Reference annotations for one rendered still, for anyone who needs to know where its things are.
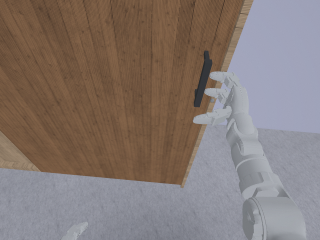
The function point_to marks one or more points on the robot left hand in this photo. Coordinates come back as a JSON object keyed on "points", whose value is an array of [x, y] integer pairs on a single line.
{"points": [[75, 231]]}

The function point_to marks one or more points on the handle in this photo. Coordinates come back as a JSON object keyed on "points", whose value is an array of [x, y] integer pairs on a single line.
{"points": [[199, 92]]}

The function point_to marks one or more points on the robot right hand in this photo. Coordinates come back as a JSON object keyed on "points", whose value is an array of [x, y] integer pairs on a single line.
{"points": [[237, 99]]}

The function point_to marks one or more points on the robot right forearm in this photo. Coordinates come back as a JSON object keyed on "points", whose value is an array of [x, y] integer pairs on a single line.
{"points": [[255, 174]]}

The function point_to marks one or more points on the right robot upper arm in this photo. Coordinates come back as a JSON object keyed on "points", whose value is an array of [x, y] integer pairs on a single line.
{"points": [[272, 218]]}

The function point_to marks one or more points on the wardrobe door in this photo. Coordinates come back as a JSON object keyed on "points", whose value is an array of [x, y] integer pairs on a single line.
{"points": [[10, 153], [106, 88]]}

